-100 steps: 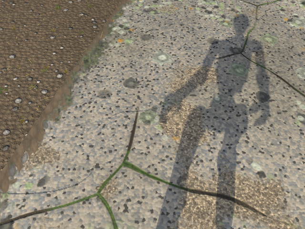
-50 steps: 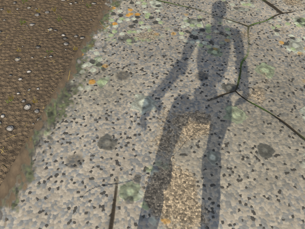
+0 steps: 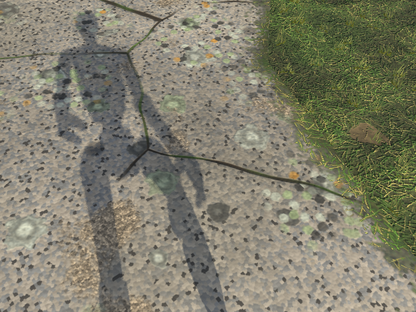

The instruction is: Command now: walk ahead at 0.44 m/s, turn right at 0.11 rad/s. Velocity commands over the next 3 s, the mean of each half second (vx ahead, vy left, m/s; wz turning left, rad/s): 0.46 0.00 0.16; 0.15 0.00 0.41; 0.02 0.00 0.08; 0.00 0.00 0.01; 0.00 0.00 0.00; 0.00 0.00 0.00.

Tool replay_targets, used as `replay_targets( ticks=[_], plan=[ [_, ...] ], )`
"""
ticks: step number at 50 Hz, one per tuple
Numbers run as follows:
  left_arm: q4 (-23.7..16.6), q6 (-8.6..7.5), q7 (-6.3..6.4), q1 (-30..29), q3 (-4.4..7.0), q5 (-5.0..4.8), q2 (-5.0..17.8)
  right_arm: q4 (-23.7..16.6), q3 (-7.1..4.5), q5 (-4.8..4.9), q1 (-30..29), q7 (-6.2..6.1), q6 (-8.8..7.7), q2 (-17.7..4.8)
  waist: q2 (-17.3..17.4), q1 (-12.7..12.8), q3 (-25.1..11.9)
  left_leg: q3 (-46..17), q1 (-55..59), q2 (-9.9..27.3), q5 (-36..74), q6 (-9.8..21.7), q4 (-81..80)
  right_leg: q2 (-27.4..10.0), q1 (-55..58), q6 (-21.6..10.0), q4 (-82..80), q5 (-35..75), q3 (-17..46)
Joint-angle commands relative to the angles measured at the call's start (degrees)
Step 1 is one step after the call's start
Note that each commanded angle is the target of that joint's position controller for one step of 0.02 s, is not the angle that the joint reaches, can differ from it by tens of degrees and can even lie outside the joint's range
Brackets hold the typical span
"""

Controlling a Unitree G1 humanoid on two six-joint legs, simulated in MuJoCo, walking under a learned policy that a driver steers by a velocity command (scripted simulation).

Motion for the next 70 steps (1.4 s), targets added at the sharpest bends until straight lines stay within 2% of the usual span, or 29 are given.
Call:
replay_targets(
  ticks=[1, 3, 5, 6, 7, 8, 9, 10, 15, 24, 27, 30, 31, 32, 33, 34, 35, 36, 40, 43, 46, 50, 53, 54, 55, 56, 57, 59, 70],
  plan=[
    [-7.2, -1.4, -0.83, -9.5, 0.36, -0.6, 3.1, -2.7, -2.32, 0.77, -0.6, -0.03, -0.29, -12.0, 9.9, 0.4, 4.9, -7.7, -4.8, 13.5, 14.5, 9.9, -5.1, 1.8, 3.4, -1.3, -5.6, 1.2, -2.6],
    [-6.6, -1.4, -0.91, -6.1, 1.25, -0.57, 5.1, -2.6, -2.54, 0.98, -1.3, -0.09, 0.17, -12.9, 10.5, 3.7, 3.3, -6.7, -3.2, 14.5, 26.1, 8.7, -1.0, 3.2, 9.7, -3.6, -8.3, -0.1, -3.2],
    [-2.3, -1.0, -0.12, 8.4, 3.64, -0.22, 9.1, -2.9, -1.95, 0.68, -1.5, -0.29, 0.34, -11.5, 7.9, 11.5, -6.0, -1.3, -7.8, 10.1, 40.2, 5.8, 17.2, 4.5, 31.0, -6.9, -10.0, 0.0, -4.0],
    [-0.5, -0.41, 0.8, 19.3, 4.73, 0.48, 13.3, -4.7, -0.43, -1.29, -1.6, -0.25, 0.06, -7.7, -0.9, 15.4, -15.2, 1.0, -20.6, 7.0, 22.9, 3.4, 36.8, -8.1, 48.6, -10.8, -8.4, -2.1, 10.1],
    [0.4, -0.43, 0.26, 20.5, 4.74, 0.87, 16.4, -5.8, 1.24, -0.6, 4.1, -0.02, -1.15, -1.9, -17.4, 11.1, -22.8, -2.0, -37.1, -2.4, -14.3, 1.2, 53.7, -19.6, 58.8, -18.8, -18.9, -17.9, 38.5],
    [-0.1, -0.78, 0.03, 18.3, 3.19, 0.93, 10.2, -5.3, -0.55, 1.14, -0.3, 0.28, -1.87, -9.0, -9.7, 12.7, -16.9, -7.2, -42.9, 0.7, -14.3, 2.1, 59.9, -18.4, 53.7, -16.6, -22.7, -23.3, 38.4],
    [-0.3, -1.1, 0.04, 14.0, 2.39, 0.8, 8.3, -6.9, -1.16, 2.12, -4.9, 0.54, -2.2, -10.8, -7.2, 11.7, -8.7, -6.0, -45.5, 3.1, -8.8, 3.1, 60.0, -16.7, 46.3, -14.5, -23.3, -19.5, 29.5],
    [-0.5, -1.33, -0.05, 10.4, 1.93, 0.97, 7.2, -6.8, -1.01, 1.66, -6.5, 0.33, -2.07, -9.7, -2.9, 9.8, -5.1, -5.0, -43.2, 5.6, -3.7, 3.1, 57.7, -14.3, 39.2, -13.5, -24.6, -12.8, 22.7],
    [1.6, -3.61, -0.04, 5.4, 1.8, 1.61, 4.8, -6.1, -1.01, 0.9, -5.3, 0.16, 1.12, -5.4, -2.6, 4.8, 0.8, -6.4, -38.1, 7.7, 5.9, 1.1, 51.3, -10.2, 26.1, -12.4, -31.8, 1.6, 6.3],
    [5.6, -2.88, 2.08, 8.4, 2.52, 1.44, 7.8, -12.8, 0.15, -0.79, -20.9, 2.47, 0.47, -3.0, 1.2, 8.8, 6.0, -0.1, -37.6, 3.9, 26.0, 0.9, 24.0, -8.7, 28.9, -9.3, -30.9, 20.7, -10.0],
    [6.2, -0.82, 3.03, 9.3, 3.07, 0.55, 9.7, -15.4, -0.44, -0.7, -21.2, 3.92, 0.51, -4.5, -1.0, 8.0, 3.1, 2.5, -36.2, 1.6, 20.3, 2.4, 20.8, -10.3, 36.2, -8.0, -23.2, 34.3, -11.3],
    [4.9, 1.17, 4.07, 7.2, 3.53, -0.07, 11.1, -14.1, -3.02, -0.6, -9.6, 4.03, 0.78, -9.6, -2.6, 1.8, -4.8, 5.0, -22.3, -4.0, 14.2, 5.7, 18.3, -9.0, 37.4, -5.2, -4.1, 47.0, -11.9],
    [4.4, 1.11, 4.06, 7.0, 3.09, -0.08, 10.3, -13.0, -4.38, -0.79, -3.3, 2.94, 0.8, -12.6, 0.3, -1.9, -8.2, 2.0, -11.1, -3.6, 24.5, 8.0, 12.3, -5.7, 31.5, -2.2, 9.3, 37.5, -12.7],
    [2.9, 0.44, 3.34, 12.6, 1.02, 3.21, 3.3, -13.5, -5.05, -1.06, -2.8, 1.46, 1.31, -17.8, 14.8, 3.4, -14.5, -14.6, 7.4, 9.8, 53.7, 13.6, 19.9, 0.7, 13.5, 1.3, 28.3, -14.4, -11.6],
    [1.9, -0.61, 2.29, 17.6, -0.04, 2.63, 3.3, -16.6, -4.91, -1.94, -4.7, 1.73, 1.09, -19.4, 16.2, 5.2, -27.0, -42.0, 20.3, 22.1, 52.4, 27.6, 15.4, 9.6, -0.8, 3.4, 45.9, -37.6, 0.3],
    [2.3, -1.08, 1.61, 12.0, 1.31, 0.82, 8.9, -18.1, -4.32, -1.64, -5.7, 1.93, 1.6, -15.6, 5.6, 1.0, -27.5, -36.1, 16.9, 19.0, 44.8, 24.7, 11.6, 5.7, -2.3, 2.2, 46.7, -32.1, 7.0],
    [0.4, -0.93, 1.77, 7.1, 1.31, -0.11, 9.0, -18.4, -3.63, -0.72, -9.5, 1.82, 1.68, -13.0, 3.6, 2.0, -19.0, -29.1, 9.3, 16.1, 38.0, 21.7, 10.1, 3.8, -4.6, 1.5, 42.8, -26.9, 5.7],
    [0.9, -0.36, 2.6, 5.7, 1.29, 0.69, 8.1, -18.4, -3.1, 0.11, -12.1, 1.51, 1.97, -11.0, -0.6, 4.0, -12.0, -24.6, 0.4, 13.0, 33.3, 18.8, 8.4, 1.6, -4.5, 2.0, 38.2, -23.3, 4.8],
    [1.7, 2.16, 3.65, 9.2, 1.42, 1.43, 7.0, -19.2, -2.74, -1.68, -15.5, 0.69, 2.61, -9.9, 5.3, 8.0, -8.0, -17.3, -17.5, 9.1, 34.4, 17.1, 4.9, 0.4, 5.9, 3.3, 28.5, -18.6, 3.0],
    [1.6, 2.64, 4.32, 8.2, 0.97, 1.73, 5.7, -18.3, -2.77, -1.58, -14.7, -0.18, 2.91, -10.5, 6.1, 7.3, -10.2, -14.8, -17.5, 8.3, 35.0, 16.3, 5.8, 0.3, 6.5, 4.5, 21.7, -15.0, 2.6],
    [1.1, 3.18, 4.32, 5.7, 0.82, 1.29, 5.5, -18.4, -2.33, -1.54, -16.0, -0.84, 3.99, -9.8, 8.0, 6.2, -9.5, -14.6, -19.1, 6.9, 18.7, 14.3, 4.7, -0.2, 8.5, 4.6, 14.7, -10.5, 2.7],
    [0.5, 2.66, 3.71, 3.0, 0.73, 1.07, 5.4, -17.5, -1.54, -2.09, -15.7, -0.63, 4.67, -8.7, 10.0, 4.5, -6.3, -17.4, -19.7, 7.4, 6.6, 13.6, 5.0, 0.3, 12.3, 3.8, 4.9, -11.0, 2.3],
    [1.4, 1.49, 2.69, 5.4, 0.44, 1.51, 4.0, -16.4, -0.08, -1.59, -15.4, -0.37, 4.87, -5.8, 8.6, 7.0, -5.4, -17.3, -20.2, 5.9, 7.9, 10.2, 9.5, 1.6, 21.8, 1.4, -12.7, -2.9, 0.6],
    [1.2, 1.12, 2.55, 5.7, 0.62, 2.43, 5.9, -15.6, 0.55, -1.99, -12.6, -0.32, 4.48, -4.1, 5.6, 6.1, -5.7, -16.0, -21.7, 3.6, 5.8, 6.8, 12.2, -2.6, 26.0, -0.2, -15.7, 3.5, 5.0],
    [0.2, 1.17, 2.79, 4.7, 1.4, 2.97, 10.7, -15.1, 0.48, -2.82, -8.3, -0.14, 3.92, -3.8, -4.6, 2.2, -5.8, -10.2, -24.1, -2.1, -2.5, 3.6, 18.6, -10.4, 27.6, -4.1, -15.3, 14.5, 12.1],
    [1.4, 1.34, 2.52, 2.2, 0.95, 3.17, 8.2, -15.8, 0.27, -2.43, -9.4, -0.09, 3.68, -4.1, -11.5, 1.0, -5.0, -5.8, -20.3, -2.8, -3.7, 1.6, 17.2, -11.9, 20.1, -8.4, -17.1, 6.9, 14.9],
    [0.6, 1.14, 2.12, 0.3, 0.1, 2.78, 4.7, -15.3, -0.1, -2.61, -11.5, -0.19, 3.81, -6.1, -8.4, 2.3, -4.1, -6.1, -16.5, -1.8, 0.4, 0.7, 16.0, -8.4, 17.8, -7.1, -17.5, -0.3, 12.3],
    [1.2, 0.69, 1.76, 2.1, 0.15, 2.45, 5.3, -15.3, -0.39, -2.46, -15.1, -0.36, 4.93, -5.9, -6.1, 4.6, -2.6, -6.8, -15.1, -1.7, 5.6, 1.3, 15.4, -3.6, 16.9, -3.1, -16.2, -6.9, 7.6],
    [2.1, 1.02, 2.26, 4.1, -0.21, 1.68, 3.9, -12.3, -0.54, -1.55, -13.9, -0.9, 4.7, -4.3, 2.6, 6.3, -3.3, -9.0, -14.8, -0.2, 15.1, 1.9, 14.8, -0.1, 22.6, -2.4, -10.8, 1.6, 3.3]
  ],
)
